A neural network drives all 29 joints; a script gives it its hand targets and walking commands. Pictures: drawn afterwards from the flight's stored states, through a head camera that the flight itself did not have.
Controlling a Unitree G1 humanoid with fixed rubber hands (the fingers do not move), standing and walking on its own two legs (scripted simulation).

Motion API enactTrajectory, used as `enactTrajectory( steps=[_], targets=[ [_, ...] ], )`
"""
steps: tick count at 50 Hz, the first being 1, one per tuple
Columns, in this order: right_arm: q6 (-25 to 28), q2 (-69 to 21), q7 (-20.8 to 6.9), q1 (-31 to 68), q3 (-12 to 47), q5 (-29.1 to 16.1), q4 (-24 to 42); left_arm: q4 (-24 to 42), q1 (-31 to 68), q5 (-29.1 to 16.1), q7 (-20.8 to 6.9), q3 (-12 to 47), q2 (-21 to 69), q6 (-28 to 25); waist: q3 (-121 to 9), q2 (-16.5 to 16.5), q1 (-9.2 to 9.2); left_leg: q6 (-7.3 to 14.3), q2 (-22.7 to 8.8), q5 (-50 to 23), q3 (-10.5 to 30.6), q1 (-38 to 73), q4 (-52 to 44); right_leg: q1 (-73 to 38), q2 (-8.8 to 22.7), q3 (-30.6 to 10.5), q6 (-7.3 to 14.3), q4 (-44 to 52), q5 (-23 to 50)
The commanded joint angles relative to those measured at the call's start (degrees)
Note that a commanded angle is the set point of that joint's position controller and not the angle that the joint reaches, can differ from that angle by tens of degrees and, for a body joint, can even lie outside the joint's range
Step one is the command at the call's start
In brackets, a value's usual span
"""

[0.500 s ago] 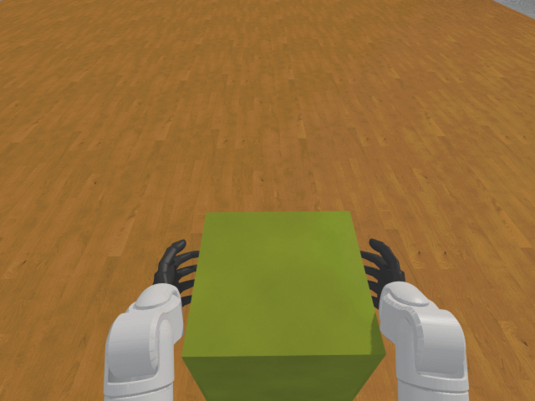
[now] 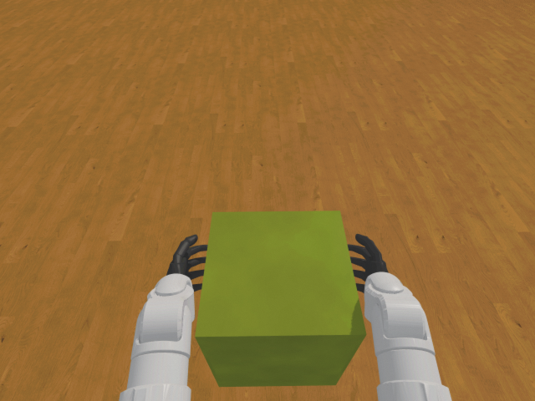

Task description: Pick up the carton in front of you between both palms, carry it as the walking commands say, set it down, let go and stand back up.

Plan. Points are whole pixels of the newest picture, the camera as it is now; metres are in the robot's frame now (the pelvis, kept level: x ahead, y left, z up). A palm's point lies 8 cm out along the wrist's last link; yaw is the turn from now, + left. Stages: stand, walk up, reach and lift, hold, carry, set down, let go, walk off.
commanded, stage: carry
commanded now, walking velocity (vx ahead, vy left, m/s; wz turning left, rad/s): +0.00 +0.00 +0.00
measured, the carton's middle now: (276, 302) +0.29 +0.00 -0.04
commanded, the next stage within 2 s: hold in 0.52 s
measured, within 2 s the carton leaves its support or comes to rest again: neither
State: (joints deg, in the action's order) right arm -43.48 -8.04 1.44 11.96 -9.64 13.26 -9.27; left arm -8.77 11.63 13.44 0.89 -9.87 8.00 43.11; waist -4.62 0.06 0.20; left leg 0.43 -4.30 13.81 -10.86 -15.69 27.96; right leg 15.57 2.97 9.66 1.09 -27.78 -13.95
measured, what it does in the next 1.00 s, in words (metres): stands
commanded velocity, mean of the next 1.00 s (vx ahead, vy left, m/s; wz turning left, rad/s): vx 0.00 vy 0.00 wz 0.00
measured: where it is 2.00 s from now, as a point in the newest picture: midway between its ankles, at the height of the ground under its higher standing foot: outside the picture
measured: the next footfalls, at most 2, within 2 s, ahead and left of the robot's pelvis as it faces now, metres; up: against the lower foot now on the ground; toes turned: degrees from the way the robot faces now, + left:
none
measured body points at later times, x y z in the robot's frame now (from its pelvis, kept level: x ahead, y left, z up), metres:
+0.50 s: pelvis +0.00 +0.00 +0.00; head -0.01 +0.00 +0.45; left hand +0.31 +0.15 +0.03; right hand +0.31 -0.15 +0.03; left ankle +0.01 +0.11 -0.74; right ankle +0.01 -0.10 -0.74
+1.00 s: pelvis -0.03 +0.01 +0.01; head -0.07 +0.01 +0.45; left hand +0.28 +0.16 +0.05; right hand +0.28 -0.15 +0.05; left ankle +0.01 +0.13 -0.74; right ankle +0.01 -0.11 -0.74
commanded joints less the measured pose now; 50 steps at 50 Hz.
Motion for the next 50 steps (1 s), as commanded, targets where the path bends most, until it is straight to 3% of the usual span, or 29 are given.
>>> enactTrajectory(
  steps=[1,5,9,14,26,27,28,32,41,50],
  targets=[
    [6.2,-44.6,-11.4,27.0,28.3,-11.7,0.8,0.1,26.2,-11.3,-10.9,28.0,44.7,-5.9,-12.9,0.1,-0.06,0.1,-5.6,-7.9,6.1,4.7,-4.0,-4.3,6.4,-6.3,0.3,4.1,9.6],
    [7.5,-48.0,-12.3,28.1,30.0,-12.3,0.4,-0.2,27.5,-12.1,-11.9,29.8,48.1,-7.2,-14.4,0.1,-0.04,0.1,-5.7,-9.6,6.1,5.4,-3.4,-4.8,6.4,-6.2,0.3,3.5,10.8],
    [5.3,-50.2,-12.4,26.8,32.8,-14.0,3.6,2.8,26.3,-13.8,-12.0,32.7,50.2,-5.0,-15.3,0.1,-0.08,0.0,-5.7,-11.5,6.1,5.9,-2.7,-5.2,6.5,-6.1,0.1,2.8,12.6],
    [2.9,-48.6,-12.2,24.7,31.1,-13.2,3.5,2.5,23.9,-12.9,-11.8,31.0,48.8,-2.7,-14.6,0.0,-0.18,0.1,-5.8,-12.7,6.1,5.7,-2.3,-4.8,6.6,-6.0,0.0,2.5,13.8],
    [3.0,-49.6,-12.4,26.4,31.3,-13.6,3.4,2.4,25.8,-13.3,-12.1,31.0,49.7,-2.7,-14.1,0.0,-0.12,0.1,-5.7,-11.7,6.1,5.5,-2.7,-4.7,6.6,-6.1,0.0,2.9,12.5],
    [2.5,-50.9,-12.7,20.0,30.0,-13.1,4.2,3.5,19.9,-12.8,-12.3,29.5,51.6,-2.3,-9.8,-0.4,-0.23,1.3,9.0,-26.9,15.3,14.3,-5.6,-14.4,-7.5,-14.7,0.2,5.1,29.4],
    [3.5,-47.9,-12.3,20.5,29.5,-12.1,6.2,4.7,19.1,-11.9,-11.7,28.5,49.2,-3.2,-12.9,0.7,-0.87,1.2,8.4,-27.4,16.3,15.1,-6.2,-17.4,-6.3,-15.8,0.3,4.5,33.0],
    [3.9,-48.6,-12.2,22.5,28.1,-11.0,4.1,3.3,22.9,-11.4,-12.5,28.1,48.6,-3.6,-9.6,-1.6,-0.1,-0.2,9.4,-24.9,15.7,16.1,-7.4,-18.0,-7.8,-15.1,-1.3,7.3,27.7],
    [3.7,-50.8,-13.9,28.7,26.0,-10.6,-1.8,-2.7,27.9,-10.1,-13.5,25.9,50.8,-3.1,-4.7,0.1,-0.48,0.2,8.9,-9.2,15.4,14.4,-9.6,-14.3,-7.6,-14.3,-0.5,9.4,9.3],
    [3.7,-53.7,-16.0,34.0,23.5,-9.9,-6.6,-7.5,33.4,-9.8,-15.7,24.0,53.9,-3.1,-2.8,0.3,-0.23,0.5,8.1,0.1,15.0,12.9,-10.3,-11.9,-7.1,-13.8,0.0,10.2,-0.6]
  ],
)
